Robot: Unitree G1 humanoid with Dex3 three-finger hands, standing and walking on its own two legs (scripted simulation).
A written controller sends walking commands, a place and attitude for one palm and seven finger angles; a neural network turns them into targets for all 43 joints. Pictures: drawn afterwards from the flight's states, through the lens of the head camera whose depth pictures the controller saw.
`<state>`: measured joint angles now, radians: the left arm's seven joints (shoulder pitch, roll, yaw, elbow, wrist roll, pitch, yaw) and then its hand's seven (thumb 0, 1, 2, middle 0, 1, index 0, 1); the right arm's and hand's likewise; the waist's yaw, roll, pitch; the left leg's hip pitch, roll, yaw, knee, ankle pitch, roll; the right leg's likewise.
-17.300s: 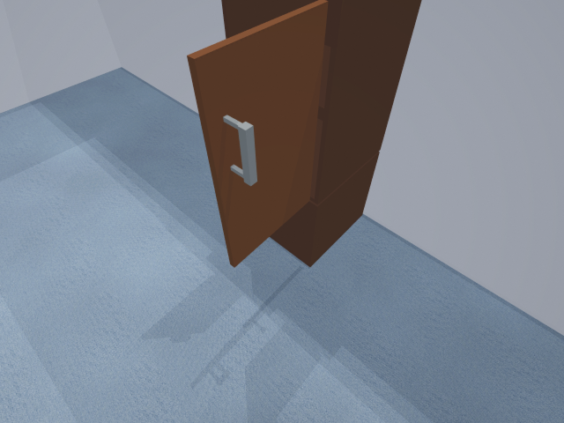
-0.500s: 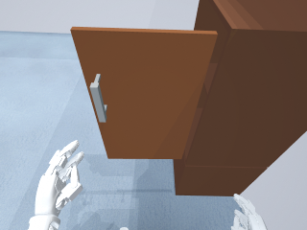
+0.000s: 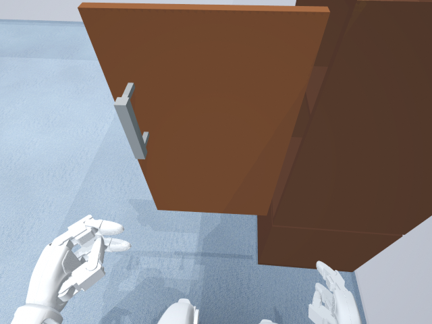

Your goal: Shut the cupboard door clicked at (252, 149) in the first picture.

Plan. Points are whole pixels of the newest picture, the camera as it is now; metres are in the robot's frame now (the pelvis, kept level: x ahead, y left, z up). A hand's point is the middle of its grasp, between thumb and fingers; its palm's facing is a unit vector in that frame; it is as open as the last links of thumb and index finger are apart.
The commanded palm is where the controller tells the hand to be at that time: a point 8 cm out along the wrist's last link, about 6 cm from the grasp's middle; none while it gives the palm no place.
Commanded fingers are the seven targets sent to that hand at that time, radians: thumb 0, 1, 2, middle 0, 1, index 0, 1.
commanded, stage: raise the hand and make a fist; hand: left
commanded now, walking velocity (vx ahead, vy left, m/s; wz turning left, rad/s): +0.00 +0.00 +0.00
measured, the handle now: (135, 123) +0.44 +0.19 +0.14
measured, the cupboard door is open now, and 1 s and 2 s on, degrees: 91 91 91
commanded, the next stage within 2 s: bring the fist close to the handle in 1.16 s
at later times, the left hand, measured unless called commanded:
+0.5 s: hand (79, 247) +0.21 +0.21 +0.11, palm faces +0.01 -1.00 -0.05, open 3.1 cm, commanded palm +0.19 +0.27 +0.12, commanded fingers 0.00 0.90 0.90 -1.30 -1.50 -1.30 -1.50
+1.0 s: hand (83, 221) +0.24 +0.21 +0.13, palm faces +0.01 -1.00 -0.06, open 3.1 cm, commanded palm +0.21 +0.26 +0.14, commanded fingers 0.00 0.90 0.90 -1.30 -1.50 -1.30 -1.50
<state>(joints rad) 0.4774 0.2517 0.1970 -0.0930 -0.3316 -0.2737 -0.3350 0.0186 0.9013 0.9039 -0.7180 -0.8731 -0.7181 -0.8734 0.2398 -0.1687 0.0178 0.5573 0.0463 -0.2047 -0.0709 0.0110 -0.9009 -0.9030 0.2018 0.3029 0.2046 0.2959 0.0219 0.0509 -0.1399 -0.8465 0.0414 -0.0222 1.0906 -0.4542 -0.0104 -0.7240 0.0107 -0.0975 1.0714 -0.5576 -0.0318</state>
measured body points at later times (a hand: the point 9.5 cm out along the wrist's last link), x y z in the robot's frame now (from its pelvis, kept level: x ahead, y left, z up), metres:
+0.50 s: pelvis +0.00 +0.03 +0.03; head +0.01 +0.03 +0.48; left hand +0.20 +0.27 +0.12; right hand +0.20 -0.19 -0.03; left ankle +0.05 +0.12 -0.66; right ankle -0.01 -0.10 -0.66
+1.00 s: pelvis +0.01 +0.02 +0.04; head +0.01 +0.02 +0.49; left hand +0.23 +0.26 +0.14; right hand +0.18 -0.22 -0.02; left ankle +0.05 +0.12 -0.66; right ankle -0.01 -0.10 -0.66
